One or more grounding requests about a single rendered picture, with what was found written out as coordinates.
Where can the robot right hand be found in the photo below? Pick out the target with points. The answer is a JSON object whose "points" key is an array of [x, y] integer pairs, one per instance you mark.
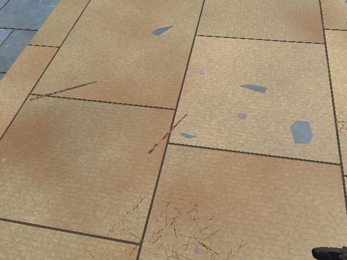
{"points": [[325, 253]]}

